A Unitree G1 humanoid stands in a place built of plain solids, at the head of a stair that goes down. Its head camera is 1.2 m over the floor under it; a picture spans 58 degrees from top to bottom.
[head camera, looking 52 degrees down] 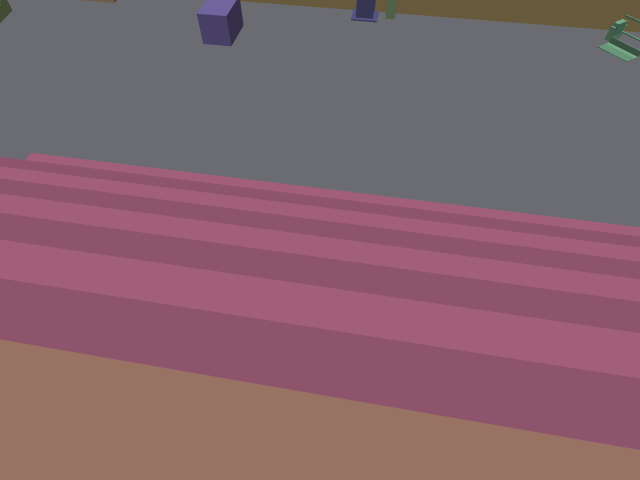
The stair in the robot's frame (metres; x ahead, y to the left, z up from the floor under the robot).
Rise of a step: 0.20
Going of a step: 0.29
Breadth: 6.55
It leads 10 degrees to the right of straight ahead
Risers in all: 9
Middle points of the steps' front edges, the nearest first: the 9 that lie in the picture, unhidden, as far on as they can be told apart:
0.39 -0.03 0.00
0.68 -0.08 -0.20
0.97 -0.13 -0.40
1.26 -0.18 -0.60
1.55 -0.23 -0.79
1.84 -0.28 -0.99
2.13 -0.33 -1.19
2.42 -0.37 -1.39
2.71 -0.42 -1.59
